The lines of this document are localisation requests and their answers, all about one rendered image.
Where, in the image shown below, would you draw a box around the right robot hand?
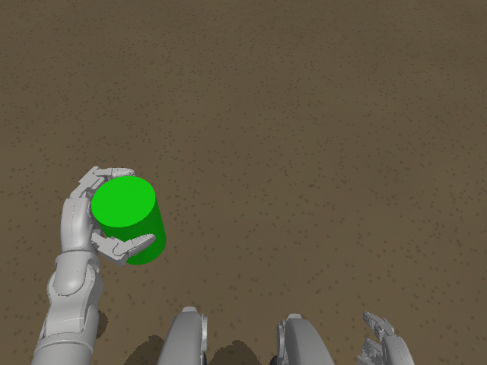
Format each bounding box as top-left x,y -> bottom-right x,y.
357,311 -> 415,365

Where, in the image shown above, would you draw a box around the can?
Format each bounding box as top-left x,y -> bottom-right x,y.
91,176 -> 166,265

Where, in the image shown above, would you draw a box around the left robot arm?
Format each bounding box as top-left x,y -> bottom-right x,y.
31,250 -> 103,365

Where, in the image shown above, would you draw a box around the left robot hand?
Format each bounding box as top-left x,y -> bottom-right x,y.
60,166 -> 156,267

